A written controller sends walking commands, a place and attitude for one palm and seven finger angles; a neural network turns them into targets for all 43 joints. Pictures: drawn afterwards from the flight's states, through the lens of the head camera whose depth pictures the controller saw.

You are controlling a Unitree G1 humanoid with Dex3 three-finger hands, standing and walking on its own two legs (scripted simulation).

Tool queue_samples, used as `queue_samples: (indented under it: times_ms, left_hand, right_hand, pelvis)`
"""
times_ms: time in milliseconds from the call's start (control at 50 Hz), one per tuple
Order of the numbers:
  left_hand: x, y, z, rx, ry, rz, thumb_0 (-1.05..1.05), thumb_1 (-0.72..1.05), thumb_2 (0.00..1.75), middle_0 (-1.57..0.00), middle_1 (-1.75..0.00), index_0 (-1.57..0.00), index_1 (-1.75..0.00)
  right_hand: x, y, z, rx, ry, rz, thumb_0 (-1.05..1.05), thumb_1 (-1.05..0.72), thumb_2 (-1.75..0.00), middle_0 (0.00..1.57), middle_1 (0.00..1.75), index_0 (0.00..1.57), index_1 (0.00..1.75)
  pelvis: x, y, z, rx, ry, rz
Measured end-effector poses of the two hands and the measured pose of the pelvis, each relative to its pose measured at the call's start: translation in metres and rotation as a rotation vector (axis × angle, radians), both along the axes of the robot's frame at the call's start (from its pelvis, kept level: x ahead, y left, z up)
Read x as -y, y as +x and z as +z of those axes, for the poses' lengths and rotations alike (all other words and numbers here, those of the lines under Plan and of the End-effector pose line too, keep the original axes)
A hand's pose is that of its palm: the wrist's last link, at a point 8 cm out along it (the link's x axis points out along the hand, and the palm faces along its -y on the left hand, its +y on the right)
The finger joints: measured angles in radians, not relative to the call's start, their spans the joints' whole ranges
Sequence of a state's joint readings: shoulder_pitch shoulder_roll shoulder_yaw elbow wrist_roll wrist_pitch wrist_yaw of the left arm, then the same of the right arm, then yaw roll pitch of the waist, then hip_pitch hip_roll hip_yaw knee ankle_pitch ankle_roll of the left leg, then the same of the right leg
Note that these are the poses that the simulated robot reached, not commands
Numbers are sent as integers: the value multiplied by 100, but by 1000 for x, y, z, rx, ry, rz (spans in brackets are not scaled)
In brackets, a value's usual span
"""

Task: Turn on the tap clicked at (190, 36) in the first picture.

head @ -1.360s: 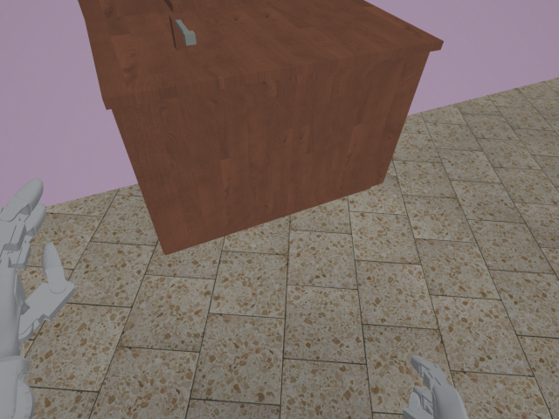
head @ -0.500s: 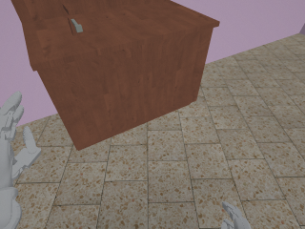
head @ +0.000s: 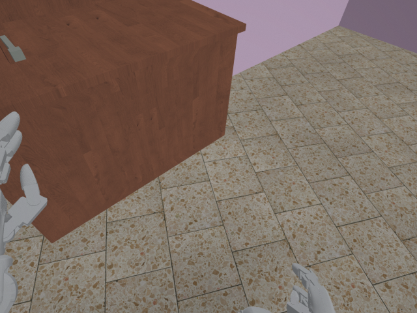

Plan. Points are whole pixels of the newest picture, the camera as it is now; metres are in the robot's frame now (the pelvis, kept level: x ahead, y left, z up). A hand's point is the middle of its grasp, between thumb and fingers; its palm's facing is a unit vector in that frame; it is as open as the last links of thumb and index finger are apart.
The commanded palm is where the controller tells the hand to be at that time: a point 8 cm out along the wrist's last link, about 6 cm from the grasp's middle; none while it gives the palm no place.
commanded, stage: walk to a spot facing it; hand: left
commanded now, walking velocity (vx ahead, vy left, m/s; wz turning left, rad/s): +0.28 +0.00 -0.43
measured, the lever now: (16, 54) +0.70 +0.58 +0.12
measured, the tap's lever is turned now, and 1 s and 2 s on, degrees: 0 0 0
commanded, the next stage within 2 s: turn to face it in 0.12 s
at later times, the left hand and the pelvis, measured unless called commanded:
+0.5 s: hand (146, 126) +0.36 +0.14 +0.20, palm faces +0.30 -0.78 -0.55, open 7.4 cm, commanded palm +0.30 +0.20 +0.18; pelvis +0.13 -0.07 -0.01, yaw -2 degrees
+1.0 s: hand (109, 167) +0.27 +0.17 +0.19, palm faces +0.61 -0.64 -0.46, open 7.4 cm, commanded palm +0.22 +0.19 +0.18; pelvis +0.12 -0.12 -0.01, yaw +12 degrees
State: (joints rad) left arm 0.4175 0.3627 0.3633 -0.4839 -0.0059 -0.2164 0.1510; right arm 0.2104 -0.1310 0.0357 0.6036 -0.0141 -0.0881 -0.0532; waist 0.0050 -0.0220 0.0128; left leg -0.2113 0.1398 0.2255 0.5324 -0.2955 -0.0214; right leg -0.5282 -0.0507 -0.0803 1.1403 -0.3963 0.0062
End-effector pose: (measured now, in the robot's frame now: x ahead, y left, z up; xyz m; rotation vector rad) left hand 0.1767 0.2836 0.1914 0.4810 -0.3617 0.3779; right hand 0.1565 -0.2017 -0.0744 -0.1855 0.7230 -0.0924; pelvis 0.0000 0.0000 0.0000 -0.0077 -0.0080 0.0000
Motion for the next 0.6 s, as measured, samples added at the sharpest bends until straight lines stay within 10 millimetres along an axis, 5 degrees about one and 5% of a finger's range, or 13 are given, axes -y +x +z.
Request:
queue_samples:
  times_ms: [140, 260, 380, 500, 600]
  left_hand:
    - [37, 61, 12, -35, 95, -53, 2, 89, 90, -20, -31, -20, -30]
    - [80, 117, -7, -54, 141, -68, 2, 89, 90, -20, -31, -21, -30]
    - [112, 143, -7, -112, 132, -156, 2, 89, 90, -21, -31, -21, -30]
    - [105, 146, 25, -19, 204, -145, 2, 88, 90, -22, -31, -22, -30]
    - [71, 144, 16, 39, 131, -29, 1, 89, 90, -21, -31, -21, -30]
  right_hand:
    - [16, 21, -18, -57, 72, -41, 1, -90, -90, 21, 30, 21, 30]
    - [73, 51, -58, -127, 59, -81, 1, -90, -90, 21, 30, 21, 30]
    - [126, 76, -43, -143, -15, -155, 2, -90, -90, 20, 30, 20, 30]
    - [142, 102, -14, -117, -95, -164, 1, -91, -90, 20, 30, 20, 30]
    - [131, 132, -7, -77, -137, -122, 1, -91, -90, 20, 30, 20, 30]
  pelvis:
    - [24, 46, 1, -14, -12, -53]
    - [58, 81, -25, 0, 4, -65]
    - [68, 103, -15, 10, 18, -62]
    - [75, 130, -7, 4, 29, -33]
    - [66, 153, -14, 9, 21, 7]
